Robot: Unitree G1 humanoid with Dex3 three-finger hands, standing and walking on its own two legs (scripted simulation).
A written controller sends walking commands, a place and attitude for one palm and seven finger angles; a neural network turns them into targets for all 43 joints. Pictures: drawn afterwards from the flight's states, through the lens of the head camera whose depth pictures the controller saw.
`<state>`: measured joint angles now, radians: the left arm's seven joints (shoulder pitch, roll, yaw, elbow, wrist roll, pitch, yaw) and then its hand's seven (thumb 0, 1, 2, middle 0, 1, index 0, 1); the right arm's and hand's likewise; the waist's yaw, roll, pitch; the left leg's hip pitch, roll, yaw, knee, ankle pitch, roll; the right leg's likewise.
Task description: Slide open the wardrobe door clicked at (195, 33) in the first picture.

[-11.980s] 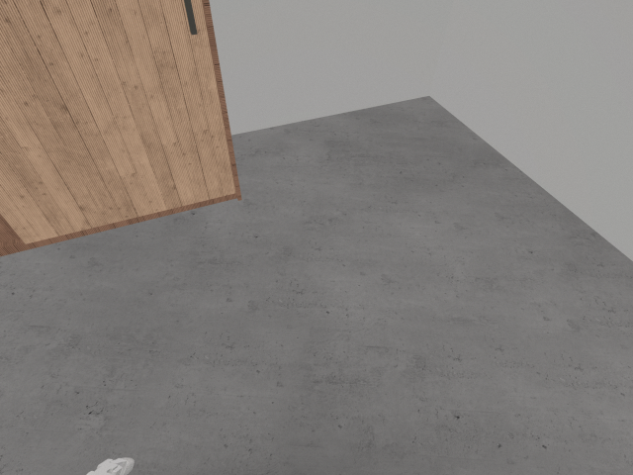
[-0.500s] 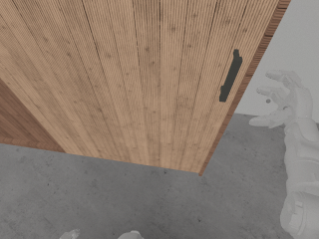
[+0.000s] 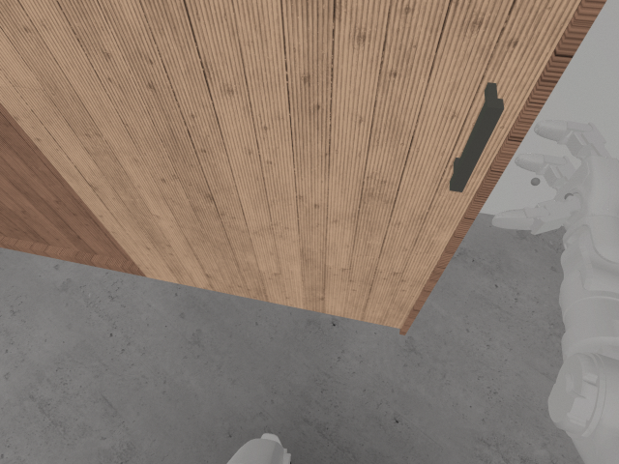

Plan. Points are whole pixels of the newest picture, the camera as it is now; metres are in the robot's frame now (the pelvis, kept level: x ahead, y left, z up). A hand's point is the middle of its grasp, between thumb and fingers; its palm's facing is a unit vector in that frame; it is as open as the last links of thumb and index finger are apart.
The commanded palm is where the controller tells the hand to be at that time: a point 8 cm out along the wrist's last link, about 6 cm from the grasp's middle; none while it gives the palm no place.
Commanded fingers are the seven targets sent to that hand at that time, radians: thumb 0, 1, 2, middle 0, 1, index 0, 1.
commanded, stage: move the hooked fingers beside the handle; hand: right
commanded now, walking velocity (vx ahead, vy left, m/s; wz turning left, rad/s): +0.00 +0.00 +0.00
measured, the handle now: (472, 140) +0.54 -0.13 +0.11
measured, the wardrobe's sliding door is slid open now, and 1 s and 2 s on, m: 0.00 0.00 0.00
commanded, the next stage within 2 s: feel for the door with the fingertips in 0.46 s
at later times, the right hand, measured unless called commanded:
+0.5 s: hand (533, 183) +0.46 -0.19 +0.11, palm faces +0.06 +1.00 -0.01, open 14.0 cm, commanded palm +0.44 -0.24 +0.11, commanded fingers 0.00 0.50 -0.30 0.30 1.20 0.30 1.20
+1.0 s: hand (503, 178) +0.47 -0.16 +0.11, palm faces +0.04 +1.00 +0.02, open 14.0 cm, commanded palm +0.44 -0.22 +0.11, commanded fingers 0.00 0.50 -0.30 0.30 1.20 0.30 1.20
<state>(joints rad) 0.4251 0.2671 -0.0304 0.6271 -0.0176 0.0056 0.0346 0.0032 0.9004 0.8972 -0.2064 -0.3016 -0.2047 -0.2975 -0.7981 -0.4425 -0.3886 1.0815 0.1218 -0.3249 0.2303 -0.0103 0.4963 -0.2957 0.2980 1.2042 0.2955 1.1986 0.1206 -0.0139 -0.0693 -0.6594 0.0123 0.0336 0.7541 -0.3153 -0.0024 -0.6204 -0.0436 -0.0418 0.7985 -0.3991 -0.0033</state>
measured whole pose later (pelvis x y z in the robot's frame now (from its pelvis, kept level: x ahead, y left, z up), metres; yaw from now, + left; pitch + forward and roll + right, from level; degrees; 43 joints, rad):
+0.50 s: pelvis +0.00 +0.01 +0.00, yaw -1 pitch +12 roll +1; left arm 0.36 0.27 -0.04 0.61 -0.02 0.00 0.04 0.00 0.90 0.90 -0.21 -0.30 -0.20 -0.30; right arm -0.81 -0.42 -0.35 1.09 0.12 -0.32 0.22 -0.01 0.50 -0.30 0.30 1.20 0.30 1.20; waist 0.10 -0.01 -0.07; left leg -0.65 0.02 0.05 0.76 -0.32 0.01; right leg -0.62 -0.04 -0.02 0.80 -0.40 0.00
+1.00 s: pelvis +0.00 +0.00 +0.00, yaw -1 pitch +12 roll +1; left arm 0.40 0.26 -0.02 0.63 -0.01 0.00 0.01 0.00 0.90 0.90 -0.21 -0.30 -0.20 -0.30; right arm -0.80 -0.34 -0.32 1.05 0.12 -0.32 0.15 -0.01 0.50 -0.30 0.30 1.20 0.30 1.20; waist 0.11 -0.01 -0.08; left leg -0.65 0.02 0.04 0.76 -0.33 0.00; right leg -0.61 -0.04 -0.03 0.80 -0.41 0.00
